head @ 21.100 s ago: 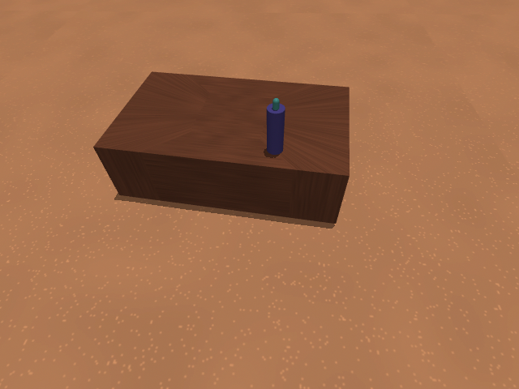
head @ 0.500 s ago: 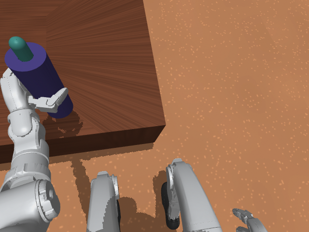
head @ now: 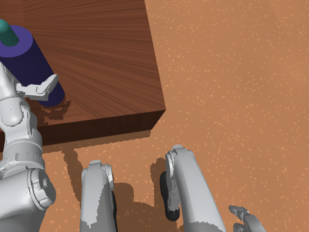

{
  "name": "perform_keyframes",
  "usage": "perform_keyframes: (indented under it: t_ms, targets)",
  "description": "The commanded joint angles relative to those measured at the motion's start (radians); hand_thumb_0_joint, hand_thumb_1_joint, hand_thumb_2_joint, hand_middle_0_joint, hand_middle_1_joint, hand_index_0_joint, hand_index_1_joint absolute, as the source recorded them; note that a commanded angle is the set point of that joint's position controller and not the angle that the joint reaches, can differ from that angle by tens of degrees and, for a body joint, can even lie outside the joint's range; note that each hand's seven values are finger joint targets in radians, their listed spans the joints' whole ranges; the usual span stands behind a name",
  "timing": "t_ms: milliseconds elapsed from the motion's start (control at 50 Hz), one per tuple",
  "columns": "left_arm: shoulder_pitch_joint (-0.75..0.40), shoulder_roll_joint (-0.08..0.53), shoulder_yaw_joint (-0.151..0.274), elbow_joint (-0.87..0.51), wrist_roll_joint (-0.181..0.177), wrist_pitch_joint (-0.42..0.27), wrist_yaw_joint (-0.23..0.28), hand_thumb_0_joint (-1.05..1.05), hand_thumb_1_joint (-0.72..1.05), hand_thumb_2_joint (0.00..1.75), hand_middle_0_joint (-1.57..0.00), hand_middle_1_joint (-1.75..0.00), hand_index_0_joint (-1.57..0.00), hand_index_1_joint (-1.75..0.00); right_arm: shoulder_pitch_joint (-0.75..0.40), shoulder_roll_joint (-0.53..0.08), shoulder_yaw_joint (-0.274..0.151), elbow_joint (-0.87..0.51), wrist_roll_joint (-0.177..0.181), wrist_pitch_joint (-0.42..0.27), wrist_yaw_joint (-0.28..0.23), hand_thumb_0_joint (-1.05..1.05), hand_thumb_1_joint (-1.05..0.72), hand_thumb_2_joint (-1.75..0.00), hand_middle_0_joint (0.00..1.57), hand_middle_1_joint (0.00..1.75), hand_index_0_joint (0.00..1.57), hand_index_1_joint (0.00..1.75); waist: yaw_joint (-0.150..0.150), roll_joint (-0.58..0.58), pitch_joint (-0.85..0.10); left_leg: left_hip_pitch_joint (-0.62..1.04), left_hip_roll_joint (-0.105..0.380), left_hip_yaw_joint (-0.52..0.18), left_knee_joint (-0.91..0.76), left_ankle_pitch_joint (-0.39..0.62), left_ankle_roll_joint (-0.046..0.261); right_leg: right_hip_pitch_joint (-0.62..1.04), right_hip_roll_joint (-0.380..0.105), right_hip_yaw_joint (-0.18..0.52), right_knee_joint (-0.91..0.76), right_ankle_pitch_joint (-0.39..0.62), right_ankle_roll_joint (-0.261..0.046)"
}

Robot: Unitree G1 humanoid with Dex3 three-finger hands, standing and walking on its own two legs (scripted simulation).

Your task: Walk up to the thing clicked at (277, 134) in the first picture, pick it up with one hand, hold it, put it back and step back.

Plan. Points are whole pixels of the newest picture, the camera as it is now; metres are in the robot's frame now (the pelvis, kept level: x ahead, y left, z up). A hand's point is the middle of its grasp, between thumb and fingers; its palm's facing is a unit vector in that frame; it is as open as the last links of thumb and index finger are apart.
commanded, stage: lower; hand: left
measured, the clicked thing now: (31, 68) +0.51 +0.22 -0.02
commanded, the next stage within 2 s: loosen in 0.40 s
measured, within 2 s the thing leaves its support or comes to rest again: rests again in 0.92 s
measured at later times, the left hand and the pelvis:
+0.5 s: hand (36, 72) +0.51 +0.23 -0.05, palm faces +0.26 -0.97 -0.01, open 10.2 cm; pelvis -0.01 +0.00 -0.05, yaw +0 degrees
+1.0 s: hand (29, 69) +0.52 +0.23 -0.04, palm faces +0.25 -0.97 +0.00, open 14.3 cm; pelvis -0.02 +0.00 -0.06, yaw +0 degrees
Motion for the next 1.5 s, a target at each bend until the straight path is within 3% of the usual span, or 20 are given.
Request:
perform_keyframes:
  t_ms: [0,100,160,200,240,360,500,620,660,740,780,860,920,960,1000,1100,1140,1340,1400,1480]
  targets:
    - [-0.574,0.292,0.001,-0.411,-0.043,-0.122,-0.007,0.0,0.13,1.31,-1.29,-1.42,-1.27,-1.45,0.209,-0.204,-0.07,-0.02,0.002,-0.003,-0.02,0.0,-0.93,-0.92,0.2,0.3,0.2,0.3,0.005,0.318,-0.872,0.596,-0.018,0.025,-0.213,0.408,0.029,0.411,0.033,-0.013,-0.146,0.314,-0.069]
    - [-0.601,0.356,0.035,-0.413,-0.048,-0.103,0.009,0.0,0.12,1.3,-1.28,-1.4,-1.26,-1.44,0.205,-0.208,-0.068,-0.013,0.009,0.0,-0.031,0.0,-0.92,-0.91,0.2,0.3,0.2,0.3,0.003,0.27,-0.821,0.462,-0.022,0.035,-0.181,0.269,0.039,0.398,0.029,-0.006,-0.135,0.225,-0.061]
    - [-0.574,0.329,0.023,-0.335,-0.053,-0.092,0.003,0.0,0.15,1.29,-1.27,-1.39,-1.26,-1.41,0.193,-0.204,-0.06,-0.01,0.013,-0.002,-0.034,0.0,-0.92,-0.91,0.2,0.3,0.2,0.3,-0.005,0.221,-0.754,0.392,-0.026,0.04,-0.165,0.223,0.045,0.388,0.028,-0.004,-0.135,0.199,-0.058]
    - [-0.536,0.304,0.025,-0.254,-0.051,-0.09,-0.001,0.0,0.17,1.29,-1.27,-1.38,-1.26,-1.41,0.182,-0.21,-0.057,-0.017,0.015,-0.003,-0.032,0.0,-0.91,-0.91,0.2,0.3,0.2,0.3,-0.006,0.203,-0.705,0.357,-0.027,0.039,-0.155,0.227,0.045,0.341,0.027,-0.015,-0.112,0.197,-0.059]
    - [-0.55,0.369,0.06,-0.262,-0.041,-0.098,-0.004,0.0,0.15,1.3,-1.28,-1.4,-1.27,-1.43,0.182,-0.215,-0.057,-0.019,0.013,0.002,-0.033,0.0,-0.91,-0.91,0.2,0.3,0.2,0.3,0.006,0.215,-0.712,0.342,-0.027,0.046,-0.138,0.227,0.046,0.339,0.028,-0.011,-0.097,0.195,-0.059]
    - [-0.552,0.39,0.086,-0.237,-0.027,-0.096,-0.021,0.0,0.16,1.32,-1.31,-1.44,-1.31,-1.46,0.191,-0.223,-0.055,-0.03,0.009,0.01,-0.029,0.0,-0.91,-0.91,0.2,0.3,0.2,0.3,0.014,0.219,-0.748,0.329,-0.031,0.048,-0.118,0.234,0.044,0.335,0.029,-0.021,-0.062,0.199,-0.061]
    - [-0.586,0.367,0.064,-0.197,-0.016,-0.077,-0.042,0.0,0.17,1.25,-1.35,-1.39,-1.36,-1.39,0.2,-0.227,-0.056,-0.023,0.008,0.016,-0.033,0.0,-0.92,-0.9,0.2,0.3,0.2,0.3,-0.015,0.183,-0.697,0.256,-0.03,0.058,-0.08,0.186,0.049,0.304,0.03,-0.016,-0.052,0.169,-0.054]
    - [-0.59,0.332,0.041,-0.177,-0.021,-0.056,-0.057,0.0,-0.13,0.77,-1.0,-0.97,-1.04,-0.94,0.195,-0.229,-0.055,-0.037,0.012,0.023,-0.033,0.0,-0.91,-0.89,0.2,0.3,0.2,0.3,-0.017,0.201,-0.689,0.277,-0.033,0.053,-0.095,0.143,0.043,0.269,0.026,-0.031,-0.047,0.122,-0.056]
    - [-0.62,0.373,0.061,-0.217,-0.02,-0.054,-0.056,0.0,-0.24,0.61,-0.95,-0.87,-0.98,-0.84,0.197,-0.232,-0.054,-0.03,0.01,0.023,-0.037,0.0,-0.92,-0.89,0.2,0.3,0.2,0.3,-0.008,0.221,-0.72,0.286,-0.033,0.053,-0.082,0.165,0.044,0.267,0.023,-0.027,-0.037,0.144,-0.058]
    - [-0.598,0.314,0.017,-0.165,-0.02,-0.038,-0.063,0.0,-0.43,0.39,-0.69,-0.59,-0.69,-0.58,0.194,-0.227,-0.049,-0.042,0.011,0.025,-0.038,0.0,-0.91,-0.9,0.2,0.3,0.2,0.3,-0.026,0.194,-0.662,0.251,-0.034,0.052,-0.087,0.133,0.046,0.256,0.023,-0.028,-0.051,0.118,-0.056]
    - [-0.59,0.369,0.059,-0.169,-0.016,-0.035,-0.055,0.0,-0.52,0.29,-0.62,-0.5,-0.62,-0.5,0.201,-0.229,-0.053,-0.034,0.01,0.023,-0.038,0.0,-0.91,-0.9,0.2,0.3,0.2,0.3,-0.007,0.177,-0.683,0.232,-0.033,0.062,-0.074,0.14,0.05,0.283,0.025,-0.021,-0.049,0.126,-0.052]
    - [-0.534,0.304,0.028,-0.089,-0.018,-0.011,-0.062,0.0,-0.61,0.19,-0.49,-0.37,-0.49,-0.37,0.194,-0.231,-0.05,-0.049,0.016,0.028,-0.038,0.0,-0.91,-0.9,0.2,0.3,0.2,0.3,-0.012,0.167,-0.63,0.232,-0.035,0.051,-0.094,0.121,0.047,0.238,0.023,-0.033,-0.051,0.105,-0.058]
    - [-0.496,0.282,0.015,-0.036,-0.013,-0.005,-0.061,0.0,-0.61,0.14,-0.4,-0.29,-0.4,-0.29,0.18,-0.236,-0.05,-0.061,0.019,0.026,-0.036,0.0,-0.9,-0.9,0.2,0.3,0.2,0.3,-0.017,0.15,-0.57,0.215,-0.033,0.036,-0.107,0.094,0.046,0.2,0.02,-0.043,-0.047,0.083,-0.056]
    - [-0.594,0.343,0.039,-0.177,-0.012,-0.02,-0.055,0.0,-0.61,0.11,-0.36,-0.25,-0.36,-0.25,0.201,-0.233,-0.053,-0.06,0.015,0.027,-0.035,0.0,-0.9,-0.89,0.2,0.3,0.2,0.3,-0.004,0.19,-0.656,0.239,-0.035,0.048,-0.095,0.117,0.046,0.237,0.021,-0.035,-0.039,0.106,-0.058]
    - [-0.551,0.282,0.012,-0.116,-0.016,-0.009,-0.059,0.0,-0.61,0.07,-0.28,-0.18,-0.28,-0.18,0.195,-0.227,-0.049,-0.061,0.018,0.027,-0.034,0.0,-0.9,-0.9,0.2,0.3,0.2,0.3,-0.015,0.168,-0.622,0.239,-0.036,0.047,-0.098,0.112,0.048,0.232,0.021,-0.037,-0.049,0.1,-0.056]
    - [-0.575,0.307,0.015,-0.175,-0.011,-0.014,-0.048,0.0,-0.61,0.0,-0.16,-0.05,-0.15,-0.06,0.197,-0.233,-0.054,-0.06,0.015,0.023,-0.036,0.0,-0.91,-0.9,0.2,0.3,0.2,0.3,-0.002,0.192,-0.652,0.262,-0.034,0.048,-0.097,0.143,0.044,0.236,0.021,-0.032,-0.04,0.126,-0.059]
    - [-0.56,0.286,-0.005,-0.13,0.003,-0.009,-0.052,0.0,-0.61,0.03,-0.07,-0.06,-0.07,-0.07,0.198,-0.233,-0.053,-0.067,0.016,0.03,-0.036,0.0,-0.9,-0.9,0.2,0.3,0.2,0.3,-0.024,0.2,-0.633,0.276,-0.031,0.032,-0.108,0.156,0.039,0.206,0.017,-0.041,-0.033,0.136,-0.061]
    - [-0.674,0.557,0.123,-0.377,-0.01,0.053,-0.079,0.0,-0.61,0.05,-0.05,-0.06,-0.05,-0.07,0.219,-0.248,-0.053,-0.091,0.038,0.059,-0.056,0.0,-0.91,-0.9,0.2,0.3,0.2,0.3,0.035,0.298,-0.832,0.452,-0.027,0.031,-0.195,0.199,0.037,0.361,0.013,-0.016,-0.098,0.159,-0.063]
    - [-0.65,0.541,0.081,-0.362,-0.008,0.116,-0.101,0.0,-0.6,0.06,-0.06,-0.06,-0.05,-0.07,0.223,-0.24,-0.052,-0.1,0.055,0.064,-0.069,0.0,-0.91,-0.9,0.2,0.3,0.2,0.3,0.012,0.295,-0.813,0.502,-0.023,0.02,-0.253,0.197,0.038,0.399,0.016,-0.014,-0.164,0.159,-0.064]
    - [-0.401,0.394,0.019,-0.058,-0.028,0.207,-0.156,0.0,-0.6,0.03,-0.05,-0.05,-0.05,-0.04,0.213,-0.24,-0.05,-0.091,0.068,0.048,-0.082,0.0,-0.91,-0.9,0.2,0.3,0.2,0.3,-0.026,0.107,-0.551,0.373,-0.013,0.021,-0.286,0.137,0.06,0.426,0.024,-0.021,-0.265,0.128,-0.048]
